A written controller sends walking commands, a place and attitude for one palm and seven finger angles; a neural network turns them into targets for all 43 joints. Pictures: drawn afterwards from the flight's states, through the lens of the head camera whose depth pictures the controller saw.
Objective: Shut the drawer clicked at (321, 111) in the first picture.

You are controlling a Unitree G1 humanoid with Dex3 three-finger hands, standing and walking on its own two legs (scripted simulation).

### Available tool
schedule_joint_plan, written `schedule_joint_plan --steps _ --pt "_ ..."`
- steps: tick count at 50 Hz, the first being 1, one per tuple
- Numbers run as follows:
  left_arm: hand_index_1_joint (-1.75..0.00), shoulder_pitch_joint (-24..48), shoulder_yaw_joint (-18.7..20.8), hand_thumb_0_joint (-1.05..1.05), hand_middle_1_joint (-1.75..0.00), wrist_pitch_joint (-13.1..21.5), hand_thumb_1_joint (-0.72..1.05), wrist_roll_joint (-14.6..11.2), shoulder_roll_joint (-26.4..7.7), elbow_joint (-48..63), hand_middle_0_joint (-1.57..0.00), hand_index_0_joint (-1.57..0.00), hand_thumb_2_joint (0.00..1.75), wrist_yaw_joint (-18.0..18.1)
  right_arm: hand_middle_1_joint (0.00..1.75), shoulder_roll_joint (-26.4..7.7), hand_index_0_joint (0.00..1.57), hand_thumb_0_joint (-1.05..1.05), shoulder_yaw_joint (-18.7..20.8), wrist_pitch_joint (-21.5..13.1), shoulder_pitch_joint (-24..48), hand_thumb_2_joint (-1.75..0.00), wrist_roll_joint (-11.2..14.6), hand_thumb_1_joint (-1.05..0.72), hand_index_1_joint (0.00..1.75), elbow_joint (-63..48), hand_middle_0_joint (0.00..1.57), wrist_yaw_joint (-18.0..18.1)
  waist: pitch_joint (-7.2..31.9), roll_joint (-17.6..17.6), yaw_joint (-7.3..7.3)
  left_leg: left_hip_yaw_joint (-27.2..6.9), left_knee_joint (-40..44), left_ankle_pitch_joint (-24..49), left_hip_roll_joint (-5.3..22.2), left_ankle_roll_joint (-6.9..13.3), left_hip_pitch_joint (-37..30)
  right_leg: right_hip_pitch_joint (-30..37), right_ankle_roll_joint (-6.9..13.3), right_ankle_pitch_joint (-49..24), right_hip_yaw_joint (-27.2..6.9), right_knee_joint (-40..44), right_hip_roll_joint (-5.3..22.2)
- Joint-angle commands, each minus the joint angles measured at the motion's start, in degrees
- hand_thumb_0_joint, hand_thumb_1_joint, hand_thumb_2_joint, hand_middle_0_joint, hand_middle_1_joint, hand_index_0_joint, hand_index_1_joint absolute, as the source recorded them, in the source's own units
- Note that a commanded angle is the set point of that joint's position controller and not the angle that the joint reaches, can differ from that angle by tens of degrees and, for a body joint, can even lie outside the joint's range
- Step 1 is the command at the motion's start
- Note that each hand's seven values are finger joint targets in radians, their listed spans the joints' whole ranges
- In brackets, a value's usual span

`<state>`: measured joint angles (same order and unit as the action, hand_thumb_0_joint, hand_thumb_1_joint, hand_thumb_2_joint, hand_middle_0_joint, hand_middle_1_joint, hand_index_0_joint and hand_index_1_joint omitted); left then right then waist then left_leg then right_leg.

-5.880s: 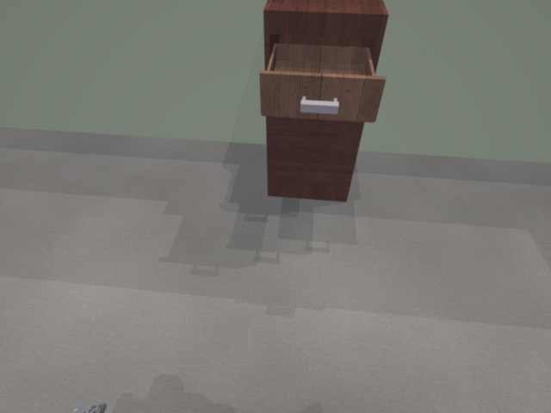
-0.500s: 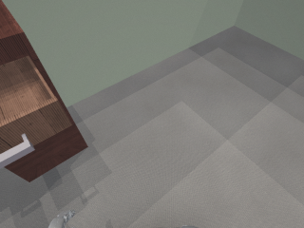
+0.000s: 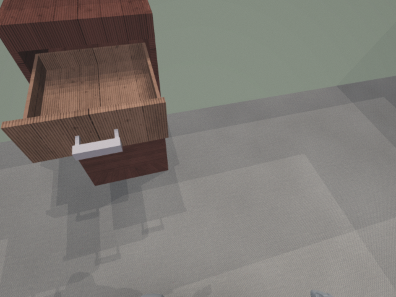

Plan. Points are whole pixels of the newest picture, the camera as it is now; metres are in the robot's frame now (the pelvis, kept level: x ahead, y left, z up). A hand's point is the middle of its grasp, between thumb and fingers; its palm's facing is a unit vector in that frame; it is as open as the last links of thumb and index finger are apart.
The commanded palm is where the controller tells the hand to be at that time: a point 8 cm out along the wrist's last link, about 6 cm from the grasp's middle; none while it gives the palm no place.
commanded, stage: turn to face it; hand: left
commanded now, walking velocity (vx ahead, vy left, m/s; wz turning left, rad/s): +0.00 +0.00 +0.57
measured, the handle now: (97, 142) +0.45 +0.29 -0.02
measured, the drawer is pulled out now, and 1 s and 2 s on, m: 0.30 0.30 0.30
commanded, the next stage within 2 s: take the last steps up to it in 0.54 s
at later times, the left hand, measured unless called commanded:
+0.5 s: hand out of the picture +0.07 +0.20 -0.13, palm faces +0.26 -0.92 -0.30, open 7.4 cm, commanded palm none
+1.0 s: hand out of the picture -0.07 +0.19 -0.16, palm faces +0.40 -0.90 -0.16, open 7.4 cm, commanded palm none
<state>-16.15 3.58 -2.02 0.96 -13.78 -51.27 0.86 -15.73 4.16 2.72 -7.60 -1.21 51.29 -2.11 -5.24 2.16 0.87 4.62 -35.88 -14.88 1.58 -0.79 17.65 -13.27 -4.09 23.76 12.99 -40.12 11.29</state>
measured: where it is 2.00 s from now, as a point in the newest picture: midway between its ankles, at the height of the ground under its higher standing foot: (190, 283)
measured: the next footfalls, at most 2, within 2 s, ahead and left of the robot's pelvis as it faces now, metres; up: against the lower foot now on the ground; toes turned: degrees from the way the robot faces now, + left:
right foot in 0.44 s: +0.10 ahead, -0.12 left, +0.00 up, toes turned +10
left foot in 0.84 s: -0.02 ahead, +0.11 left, +0.00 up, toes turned +23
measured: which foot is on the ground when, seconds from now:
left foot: down 0.00-0.44, up 0.46-0.82, down 0.84-1.00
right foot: down 0.00-0.00, up 0.02-0.42, down 0.44-0.84, up 0.86-1.00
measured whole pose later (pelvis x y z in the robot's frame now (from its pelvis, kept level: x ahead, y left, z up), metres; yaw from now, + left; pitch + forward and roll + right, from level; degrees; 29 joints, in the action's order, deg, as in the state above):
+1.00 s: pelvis +0.02 +0.02 +0.03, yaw +20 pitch -2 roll -2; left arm -21.0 3.6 -1.9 1.4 -12.8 -62.7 -0.8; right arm -7.4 1.1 -2.3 -19.2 -1.8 60.0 1.0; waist -0.3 2.5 0.7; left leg 2.9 -22.7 -17.0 1.8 1.2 3.9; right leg -26.0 -0.8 18.3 4.0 -57.2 4.1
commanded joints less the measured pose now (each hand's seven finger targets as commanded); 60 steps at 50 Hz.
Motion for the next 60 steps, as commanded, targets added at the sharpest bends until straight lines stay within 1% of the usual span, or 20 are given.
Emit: schedule_joint_plan --steps 1,4,7,14,19,20,21,22,23,25,28,33,36,40,41,42,43,45,50,60 --pt "-0.3 5.6 1.36 0.0 -0.3 0.3 0.9 0.05 -6.11 8.11 -0.2 -0.2 0.9 0.96 0.3 -15.55 0.2 0.0 3.51 -2.1 -14.6 -0.9 0.78 -0.9 0.3 -1.09 0.2 1.77 16.48 -15.47 -6.97 -26.75 10.97 45.26 23.13 14.61 -22.35 -21.45 -0.61 14.92 -11.57 -28.44 -3.32" --pt "-0.3 6.61 1.83 0.0 -0.3 0.36 0.9 -0.1 -6.09 5.25 -0.2 -0.2 0.9 0.21 0.3 -9.59 0.2 0.0 1.73 -2.28 -4.26 -0.9 -0.01 -0.9 0.3 -3.14 0.2 2.87 5.61 -12.49 -2.74 -18.1 13.32 35.34 13.4 10.44 -9.8 -19.89 -1.04 3.38 -12.86 -29.12 -3.59" --pt "-0.3 3.51 1.62 0.0 -0.3 0.12 0.9 -0.22 -5.91 3.77 -0.2 -0.2 0.9 -0.14 0.3 -8.95 0.2 0.0 1.38 -2.57 -1.97 -0.9 0.16 -0.9 0.3 -4.03 0.2 2.78 7.02 -11.77 -1.19 -15.18 14.2 32.69 10.53 9.69 -8.92 -15.8 -1.4 0.13 -12.12 -23.58 -5.0" --pt "-0.3 6.96 1.03 0.0 -0.3 0.26 0.9 -0.38 -4.86 5.81 -0.2 -0.2 0.9 0.35 0.3 -8.76 0.2 0.0 2.04 -1.81 -4.02 -0.9 -0.11 -0.9 0.3 -3.22 0.2 2.56 6.46 -10.87 -2.5 -21.22 14.73 26.42 10.68 11.24 -9.1 -12.82 -1.13 0.79 -12.15 -11.79 -7.82" --pt "-0.3 1.11 0.96 0.0 -0.3 1.37 0.9 -0.7 -4.46 4.52 -0.2 -0.2 0.9 0.79 0.3 -7.81 0.2 0.0 2.19 -1.37 -1.79 -0.9 0.04 -0.9 0.3 -3.54 0.2 2.56 7.42 -9.96 0.39 -23.05 9.95 23.99 8.72 9.28 -2.15 1.3 0.25 -7.45 -11.17 6.15 -10.35" --pt "-0.3 -0.88 1.18 0.0 -0.3 1.9 0.9 -0.53 -5.27 3.97 -0.2 -0.2 0.9 0.92 0.3 -6.73 0.2 0.0 2.0 -1.38 -1.74 -0.9 0.4 -0.9 0.3 -3.54 0.2 2.42 7.49 -7.64 1.42 -21.48 7.06 18.01 6.41 7.06 1.6 6.98 0.44 -12.84 -11.73 14.05 -9.09" --pt "-0.3 -2.34 1.76 0.0 -0.3 2.69 0.9 0.24 -9.15 3.88 -0.2 -0.2 0.9 1.29 0.3 -3.66 0.2 0.0 1.59 -1.5 -3.08 -0.9 0.97 -0.9 0.3 -3.63 0.2 2.03 8.49 2.26 1.77 -16.77 -1.78 6.12 1.2 3.14 8.04 13.27 2.77 -16.01 -20.96 21.49 -0.24" --pt "-0.3 -2.34 2.59 0.0 -0.3 2.96 0.9 0.87 -13.5 4.25 -0.2 -0.2 0.9 1.37 0.3 -0.62 0.2 0.0 1.1 -1.57 -3.59 -0.9 1.0 -0.9 0.3 -5.16 0.2 2.0 7.25 15.43 1.47 -7.6 -14.83 -17.66 -6.56 -0.74 15.46 12.51 10.2 -23.76 -35.32 24.08 14.46" --pt "-0.3 -1.91 2.32 0.0 -0.3 2.53 0.9 0.32 -12.85 4.87 -0.2 -0.2 0.9 1.29 0.3 -3.58 0.2 0.0 1.95 -0.7 -3.07 -0.9 0.42 -0.9 0.3 -4.54 0.2 2.18 7.86 9.26 1.83 -10.91 -24.59 -18.77 -3.9 -0.34 12.24 4.89 13.66 -18.51 -33.25 24.93 15.57" --pt "-0.3 4.04 1.88 0.0 -0.3 2.43 0.9 0.22 -9.23 5.52 -0.2 -0.2 0.9 1.35 0.3 -3.64 0.2 0.0 2.13 0.06 -3.09 -0.9 0.1 -0.9 0.3 -2.21 0.2 1.6 3.15 9.35 -0.4 -10.14 -33.5 -12.05 -1.67 -0.36 13.01 -1.84 12.57 -9.21 -27.7 26.4 9.61" --pt "-0.3 5.33 0.99 0.0 -0.3 2.74 0.9 0.32 -6.46 5.2 -0.2 -0.2 0.9 1.31 0.3 -2.08 0.2 0.0 1.55 0.13 -5.39 -0.9 0.07 -0.9 0.3 0.06 0.2 1.16 2.67 8.0 -1.76 -7.36 -32.67 -6.3 -0.76 -1.61 11.29 -1.7 10.81 -15.32 -17.84 24.48 5.26" --pt "-0.3 -2.37 1.26 0.0 -0.3 2.86 0.9 0.8 -7.76 0.94 -0.2 -0.2 0.9 1.08 0.3 0.17 0.2 0.0 0.43 -0.19 -1.75 -0.9 0.3 -0.9 0.3 0.65 0.2 1.38 4.48 7.71 1.71 -3.85 -17.75 -10.3 -0.84 -2.2 8.49 5.37 11.92 -21.67 -16.89 23.38 5.9" --pt "-0.3 -4.75 1.17 0.0 -0.3 3.04 0.9 1.0 -7.79 -1.77 -0.2 -0.2 0.9 0.71 0.3 1.1 0.2 0.0 -0.09 -1.23 -1.32 -0.9 0.21 -0.9 0.3 0.98 0.2 1.15 4.38 9.65 2.77 -1.48 -8.54 -11.44 -0.57 -0.98 4.71 5.11 12.23 -7.96 -18.29 26.46 6.03" --pt "-0.3 -2.49 0.7 0.0 -0.3 2.71 0.9 0.13 -5.93 -4.22 -0.2 -0.2 0.9 0.11 0.3 1.74 0.2 0.0 -0.76 -3.54 -11.61 -0.9 0.01 -0.9 0.3 5.7 0.2 1.89 4.98 4.91 -1.93 0.75 12.7 -3.45 -0.95 0.76 -14.32 -5.95 8.34 7.31 -13.81 21.15 1.4" --pt "-0.3 -2.51 0.03 0.0 -0.3 2.59 0.9 -0.16 -2.89 -4.09 -0.2 -0.2 0.9 -0.27 0.3 -1.6 0.2 0.0 -0.02 -4.17 -15.9 -0.9 -0.16 -0.9 0.3 7.21 0.2 2.37 5.76 -6.66 -3.72 -9.65 18.23 -9.34 6.2 2.84 -20.89 -13.33 5.6 8.35 -10.37 11.09 -2.93" --pt "-0.3 -1.11 -0.77 0.0 -0.3 2.52 0.9 -0.17 0.54 -2.52 -0.2 -0.2 0.9 -0.64 0.3 -7.14 0.2 0.0 0.95 -4.12 -19.27 -0.9 -0.64 -0.9 0.3 7.76 0.2 2.83 2.08 -21.35 -5.41 -26.5 25.96 -19.55 18.78 7.87 -20.0 -22.64 3.21 8.15 -3.67 -2.28 -8.45" --pt "-0.3 3.62 -0.42 0.0 -0.3 2.82 0.9 0.45 -1.34 -0.53 -0.2 -0.2 0.9 -0.95 0.3 -8.46 0.2 0.0 1.27 -3.89 -19.66 -0.9 -0.81 -0.9 0.3 7.4 0.2 3.08 -2.47 -17.16 -6.53 -32.68 28.97 -21.51 22.94 11.99 -15.35 -26.82 3.86 7.53 -7.67 -9.68 -7.18" --pt "-0.3 4.98 0.26 0.0 -0.3 2.58 0.9 0.83 -1.86 -2.61 -0.2 -0.2 0.9 -1.51 0.3 -4.19 0.2 0.0 -0.11 -4.53 -16.33 -0.9 -0.69 -0.9 0.3 7.42 0.2 3.75 -6.69 -14.18 -4.58 -25.79 29.9 -16.26 19.09 10.47 -10.25 -26.99 4.02 0.17 -11.9 -18.59 -5.35" --pt "-0.3 0.08 0.05 0.0 -0.3 2.6 0.9 0.49 -0.26 -6.76 -0.2 -0.2 0.9 -2.2 0.3 -0.85 0.2 0.0 -1.12 -6.61 -17.08 -0.9 0.14 -0.9 0.3 8.77 0.2 4.37 -1.8 -9.53 -1.81 -10.91 25.93 12.84 13.71 8.85 -15.93 -25.18 2.37 -9.97 -10.73 -21.37 -5.59" --pt "-0.3 10.96 -0.32 0.0 -0.3 2.57 0.9 -0.13 1.95 -3.42 -0.2 -0.2 0.9 -2.48 0.3 -0.19 0.2 0.0 -0.7 -6.59 -22.17 -0.9 -0.64 -0.9 0.3 12.1 0.2 4.71 -5.12 -11.08 -3.96 -5.77 22.77 22.97 14.99 8.88 -15.62 -22.11 4.14 -11.9 -8.13 -3.5 -5.58"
